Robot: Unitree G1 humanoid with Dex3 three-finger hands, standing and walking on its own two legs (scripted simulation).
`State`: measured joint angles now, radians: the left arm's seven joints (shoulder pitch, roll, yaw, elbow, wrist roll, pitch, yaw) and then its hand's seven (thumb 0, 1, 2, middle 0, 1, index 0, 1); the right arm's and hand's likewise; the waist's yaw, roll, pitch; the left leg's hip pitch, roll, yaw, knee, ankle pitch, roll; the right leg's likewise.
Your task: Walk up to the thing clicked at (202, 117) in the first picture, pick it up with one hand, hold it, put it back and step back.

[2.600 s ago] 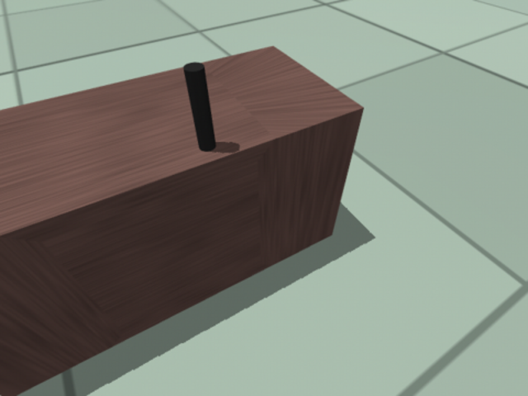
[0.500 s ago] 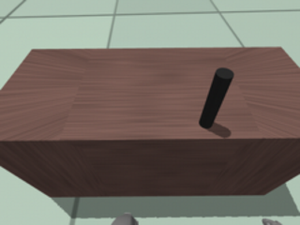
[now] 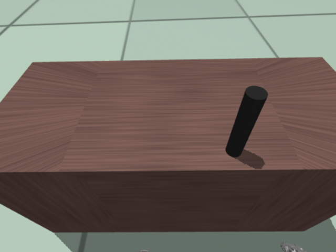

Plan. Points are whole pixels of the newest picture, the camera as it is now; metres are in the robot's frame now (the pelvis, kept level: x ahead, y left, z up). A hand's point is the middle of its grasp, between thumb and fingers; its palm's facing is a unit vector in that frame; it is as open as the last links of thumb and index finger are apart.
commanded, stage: walk up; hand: right
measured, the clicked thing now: (243, 126) +0.41 -0.18 +0.06
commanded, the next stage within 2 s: stand in 0.90 s
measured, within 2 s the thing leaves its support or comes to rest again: neither
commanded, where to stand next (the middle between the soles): +0.04 +0.01 m, yaw -1 degrees
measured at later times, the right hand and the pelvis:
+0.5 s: hand out of the picture +0.10 -0.26 -0.13, palm faces -0.07 +0.93 -0.36, open 7.4 cm; pelvis +0.00 +0.00 +0.02, yaw +2 degrees
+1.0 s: hand out of the picture +0.13 -0.25 -0.13, palm faces -0.09 +0.93 -0.35, open 7.4 cm; pelvis +0.02 +0.00 +0.03, yaw +3 degrees
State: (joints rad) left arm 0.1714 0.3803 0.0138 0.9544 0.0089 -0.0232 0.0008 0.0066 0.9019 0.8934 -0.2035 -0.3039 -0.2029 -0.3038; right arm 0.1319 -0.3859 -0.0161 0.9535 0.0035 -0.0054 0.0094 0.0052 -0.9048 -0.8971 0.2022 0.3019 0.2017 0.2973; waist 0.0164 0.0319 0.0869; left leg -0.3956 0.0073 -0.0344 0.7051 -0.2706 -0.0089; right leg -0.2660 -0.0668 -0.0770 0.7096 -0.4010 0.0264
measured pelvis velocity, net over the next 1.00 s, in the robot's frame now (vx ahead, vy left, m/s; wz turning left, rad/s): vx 0.02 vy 0.00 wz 0.04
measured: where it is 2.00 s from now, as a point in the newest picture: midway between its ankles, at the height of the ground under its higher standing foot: outside the picture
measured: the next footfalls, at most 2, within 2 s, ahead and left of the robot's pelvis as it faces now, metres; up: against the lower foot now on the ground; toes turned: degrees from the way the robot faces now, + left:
none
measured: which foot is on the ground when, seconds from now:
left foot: down 0.00-1.00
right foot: down 0.00-1.00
